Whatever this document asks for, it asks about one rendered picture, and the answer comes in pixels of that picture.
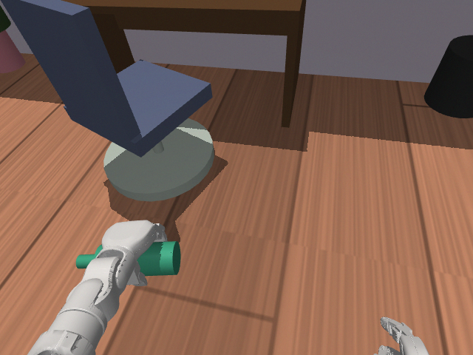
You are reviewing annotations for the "potted plant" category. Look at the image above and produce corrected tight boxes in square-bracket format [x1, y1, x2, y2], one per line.
[0, 5, 26, 73]

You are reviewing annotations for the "right robot hand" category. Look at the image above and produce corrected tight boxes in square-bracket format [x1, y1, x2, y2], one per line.
[373, 317, 429, 355]

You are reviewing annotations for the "office chair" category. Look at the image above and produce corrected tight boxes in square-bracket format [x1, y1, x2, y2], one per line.
[1, 0, 214, 202]

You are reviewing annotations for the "desk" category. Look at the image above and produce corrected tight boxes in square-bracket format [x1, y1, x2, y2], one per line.
[62, 0, 306, 128]

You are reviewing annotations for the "left robot hand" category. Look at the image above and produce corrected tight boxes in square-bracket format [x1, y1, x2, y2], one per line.
[101, 220, 168, 286]

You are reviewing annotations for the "left robot arm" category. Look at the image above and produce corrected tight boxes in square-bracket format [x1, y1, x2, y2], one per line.
[27, 246, 136, 355]

